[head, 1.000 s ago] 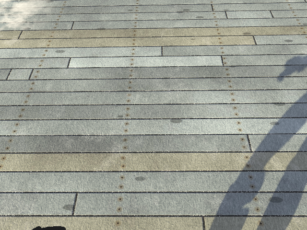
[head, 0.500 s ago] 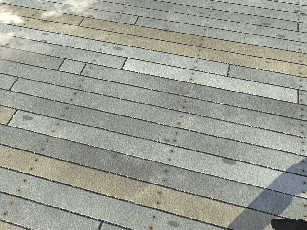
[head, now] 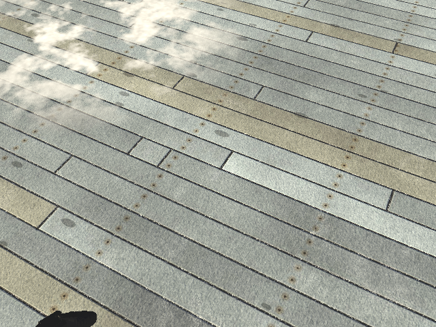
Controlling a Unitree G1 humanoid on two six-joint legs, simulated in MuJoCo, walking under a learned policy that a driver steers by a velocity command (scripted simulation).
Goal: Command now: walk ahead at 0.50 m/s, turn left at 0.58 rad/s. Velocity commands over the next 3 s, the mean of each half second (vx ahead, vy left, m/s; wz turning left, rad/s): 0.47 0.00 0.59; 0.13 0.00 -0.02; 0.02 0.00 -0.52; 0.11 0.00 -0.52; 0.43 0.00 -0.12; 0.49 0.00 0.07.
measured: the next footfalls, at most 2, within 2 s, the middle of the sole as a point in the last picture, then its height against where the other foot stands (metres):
left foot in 0.44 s outside the picture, level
right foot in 0.94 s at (223, 321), level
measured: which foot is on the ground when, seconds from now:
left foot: up 0.00-0.42, down 0.44-0.94, up 0.96-1.00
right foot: down 0.00-0.42, up 0.44-0.92, down 0.94-1.00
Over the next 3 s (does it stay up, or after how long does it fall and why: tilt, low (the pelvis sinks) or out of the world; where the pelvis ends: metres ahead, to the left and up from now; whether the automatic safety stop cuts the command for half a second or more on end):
stays up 0.94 -0.11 0.01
